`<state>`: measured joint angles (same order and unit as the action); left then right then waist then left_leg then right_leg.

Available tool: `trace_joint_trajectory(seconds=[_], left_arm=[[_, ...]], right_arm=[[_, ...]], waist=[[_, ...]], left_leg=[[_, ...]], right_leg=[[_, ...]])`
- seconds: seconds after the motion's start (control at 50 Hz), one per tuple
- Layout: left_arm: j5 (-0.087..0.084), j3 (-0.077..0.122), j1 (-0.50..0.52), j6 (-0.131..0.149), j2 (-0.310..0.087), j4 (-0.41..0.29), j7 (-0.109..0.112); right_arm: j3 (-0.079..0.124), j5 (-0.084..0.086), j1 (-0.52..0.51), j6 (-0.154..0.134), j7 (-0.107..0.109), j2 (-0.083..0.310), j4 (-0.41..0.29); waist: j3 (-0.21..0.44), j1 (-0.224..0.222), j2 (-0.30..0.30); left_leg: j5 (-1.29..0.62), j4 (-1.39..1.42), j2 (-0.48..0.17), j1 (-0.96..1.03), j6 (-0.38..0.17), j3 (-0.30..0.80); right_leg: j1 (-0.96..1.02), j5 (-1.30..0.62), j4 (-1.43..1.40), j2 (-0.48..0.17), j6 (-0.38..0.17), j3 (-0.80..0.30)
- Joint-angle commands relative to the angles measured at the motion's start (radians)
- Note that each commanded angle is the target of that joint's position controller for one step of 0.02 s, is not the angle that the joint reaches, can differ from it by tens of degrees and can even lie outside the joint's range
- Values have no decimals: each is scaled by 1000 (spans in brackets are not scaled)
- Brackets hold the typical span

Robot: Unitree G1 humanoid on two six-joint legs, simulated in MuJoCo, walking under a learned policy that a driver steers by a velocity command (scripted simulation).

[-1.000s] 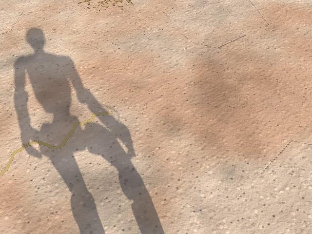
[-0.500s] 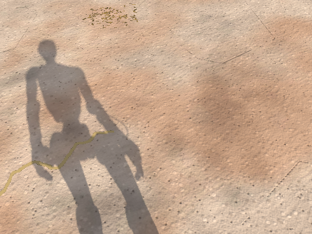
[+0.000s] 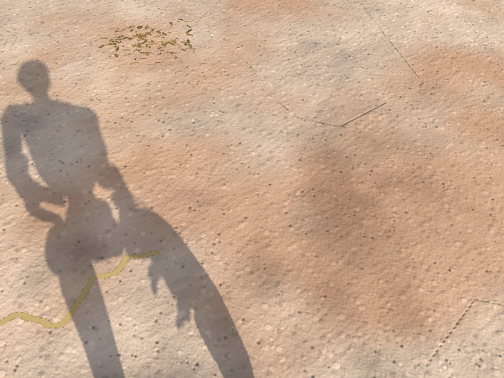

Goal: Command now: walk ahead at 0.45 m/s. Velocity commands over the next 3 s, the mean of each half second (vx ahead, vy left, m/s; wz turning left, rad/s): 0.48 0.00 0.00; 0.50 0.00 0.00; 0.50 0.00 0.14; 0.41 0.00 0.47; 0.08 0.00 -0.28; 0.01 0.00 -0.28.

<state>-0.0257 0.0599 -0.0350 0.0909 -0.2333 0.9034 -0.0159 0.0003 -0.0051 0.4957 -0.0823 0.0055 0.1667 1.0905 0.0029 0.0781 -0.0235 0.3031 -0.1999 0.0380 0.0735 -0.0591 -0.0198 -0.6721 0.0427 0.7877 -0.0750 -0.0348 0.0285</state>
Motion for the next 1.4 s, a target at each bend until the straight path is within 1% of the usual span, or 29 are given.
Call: trace_joint_trajectory(seconds=[0.02, 0.1, 0.16, 0.18, 0.2, 0.22, 0.24, 0.28, 0.32, 0.46, 0.62, 0.68, 0.72, 0.74, 0.76, 0.78, 0.8, 0.82, 0.88, 0.96, 1.08, 1.2, 1.24, 1.28, 1.3, 1.32, 1.34, 1.36, 1.4], left_arm=[[-6, -18, 191, 10, -9, -109, -13], [-7, -9, 206, 19, -60, -140, -30], [-6, 43, -125, 17, -158, -50, -18], [9, 62, -324, 10, -227, -6, -6], [28, 61, -384, 10, -265, 15, -13], [21, 39, -355, 10, -173, 19, -14], [11, 25, -235, 16, -135, 2, -14], [24, 4, -93, 30, -75, -22, -26], [32, -6, -89, 34, -51, -2, -33], [29, 9, -236, 26, -138, 47, 13], [8, 17, -377, 2, -164, 99, 22], [5, 28, -360, -12, -184, 102, 26], [11, 17, -325, -21, -157, 88, 26], [32, -3, -333, -18, -116, 56, 26], [21, -35, -443, 7, 10, 57, 15], [-3, -10, -376, 29, -108, 64, 13], [-20, 2, -287, 41, -152, 35, 11], [-15, 3, -246, 41, -146, 28, 18], [4, 12, -258, 8, -99, 31, 25], [16, 17, -171, -13, -87, -1, 29], [14, 7, 28, -5, -59, -58, 13], [3, -2, 159, 9, -67, -115, -21], [3, 6, 124, 16, -92, -114, -27], [7, 43, -97, 21, -156, -55, -19], [20, 67, -298, 23, -223, -7, -9], [34, 89, -414, 17, -319, 17, -3], [31, 61, -417, 15, -233, 16, -4], [23, 45, -324, 18, -180, 6, -2], [26, 20, -169, 24, -101, -15, -5]], right_arm=[[36, 9, 46, -11, 13, 182, -27], [51, 15, 33, -7, 11, 193, -21], [61, 3, -20, 11, 9, 210, -42], [48, -11, -35, 9, 4, 181, -71], [6, 2, 113, -13, -13, 16, -69], [30, 30, 32, -43, -20, 119, -64], [48, 54, -84, -56, -19, 176, -111], [62, 39, -158, -50, 2, 175, -127], [64, 30, -97, -20, 9, 123, -121], [78, 9, -335, -2, 12, 135, -211], [58, 28, -576, -16, -27, 124, -287], [67, 30, -532, -28, -40, 160, -292], [110, 26, -271, -33, -33, 239, -213], [134, 13, -72, -32, -23, 330, -174], [140, 9, -28, -27, -33, 375, -151], [111, 14, -60, -31, -36, 271, -164], [97, 16, -152, -34, -34, 228, -185], [86, 11, -239, -34, -36, 204, -205], [70, -4, -287, -36, -43, 148, -195], [82, 0, -215, -37, -22, 199, -160], [78, 11, -129, -24, -1, 206, -131], [89, 20, -54, 0, 7, 221, -84], [95, 23, -70, 9, 10, 232, -84], [92, 23, -114, 17, 9, 230, -96], [77, 13, -126, 17, 7, 199, -120], [41, 11, 0, -1, -2, 69, -131], [52, 33, -17, -23, -6, 121, -112], [77, 60, -110, -31, -5, 203, -138], [86, 49, -198, -20, 11, 194, -158]], waist=[[-149, 3, 121], [-122, -45, 126], [97, -219, 165], [242, -277, 61], [423, -181, -228], [360, -214, -145], [167, -181, -119], [42, -101, 25], [28, -44, -23], [-55, -80, -19], [-90, -156, -29], [-63, -111, -57], [93, 16, -39], [260, 71, 99], [362, 4, 367], [311, 31, 241], [186, 14, 187], [122, -21, 98], [49, -88, 106], [-10, -85, 74], [-58, -32, 84], [-104, -8, 90], [-78, -41, 106], [48, -163, 115], [195, -235, 64], [365, -193, -184], [425, -211, -197], [251, -195, -145], [76, -131, -51]], left_leg=[[-449, 103, -230, -119, -112, 106], [-697, 7, -280, 25, -92, 82], [-1057, -392, -236, -26, -46, 39], [-725, -712, -178, -283, -24, 19], [174, -1086, 26, -646, 32, 64], [238, -1215, -6, -752, 2, 187], [152, -1217, -61, -818, -12, 145], [0, -1114, -147, -705, -11, 107], [-30, -1036, -183, -603, -8, 111], [-305, -670, -205, -771, 46, 78], [-331, -359, -138, -740, 38, 32], [-220, -307, -108, -634, -1, 11], [-218, -285, -61, -271, -53, -22], [-229, -296, -267, 42, -126, 219], [-30, -151, -445, 331, -270, 684], [54, -99, -416, 290, -230, 705], [-7, -90, -388, 164, -186, 553], [-121, -66, -351, 21, -167, 437], [-249, 20, -273, -190, -153, 267], [-367, 71, -269, -200, -171, 187], [-349, 98, -227, -167, -132, 84], [-389, 26, -298, 9, -124, 82], [-523, -38, -310, 28, -107, 90], [-790, -274, -252, -29, -75, 63], [-626, -543, -192, -225, -42, 31], [-74, -951, -17, -640, 33, -4], [271, -1108, -1, -746, 23, 159], [217, -1162, -58, -830, 8, 162], [45, -1070, -152, -769, 1, 119]], right_leg=[[28, -87, -167, 40, 1, 44], [86, -40, -258, 60, -57, 31], [535, -4, -267, 117, -129, 52], [873, 29, -237, -74, -191, -171], [1178, 229, -375, -337, -372, -698], [1099, 338, -493, -303, -333, -784], [917, 292, -526, -271, -278, -611], [595, 88, -587, -195, -225, -378], [465, 73, -638, -144, -210, -273], [466, 37, -707, -126, -204, -170], [650, 16, -626, -161, -166, -117], [703, -105, -539, -193, -143, -129], [634, -377, -236, -109, -95, -54], [422, -126, 112, -38, -53, 9], [34, 491, 409, 141, -2, -27], [-75, 517, 529, 87, -24, -151], [-125, 419, 537, 37, -44, -133], [-78, 322, 497, -16, -41, -106], [51, 210, 371, -75, -29, -100], [-40, 89, 217, -85, 6, -85], [-29, -153, -106, -41, 18, -39], [-49, -67, -250, -13, -16, -30], [50, 4, -279, 12, -40, -17], [375, 18, -307, 76, -77, 26], [707, -6, -259, -39, -128, -91], [1110, 137, -323, -315, -275, -537], [1104, 230, -462, -355, -286, -745], [962, 255, -481, -324, -224, -581], [651, 176, -555, -248, -156, -331]])
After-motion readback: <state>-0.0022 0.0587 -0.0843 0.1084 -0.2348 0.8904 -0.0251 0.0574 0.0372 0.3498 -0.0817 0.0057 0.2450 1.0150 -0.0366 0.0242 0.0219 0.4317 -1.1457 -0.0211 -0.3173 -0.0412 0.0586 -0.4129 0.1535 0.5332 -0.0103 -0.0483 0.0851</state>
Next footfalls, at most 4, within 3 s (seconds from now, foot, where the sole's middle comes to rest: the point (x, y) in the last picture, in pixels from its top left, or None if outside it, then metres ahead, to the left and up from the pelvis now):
0.18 right None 0.29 -0.13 -0.78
0.72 left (191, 355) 0.57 0.12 -0.78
1.30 right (270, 249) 0.89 -0.12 -0.78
1.86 left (181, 190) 1.15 0.16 -0.78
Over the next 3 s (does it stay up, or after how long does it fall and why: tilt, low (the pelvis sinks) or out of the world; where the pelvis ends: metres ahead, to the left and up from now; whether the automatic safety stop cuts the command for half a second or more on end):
stays up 1.21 0.06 -0.01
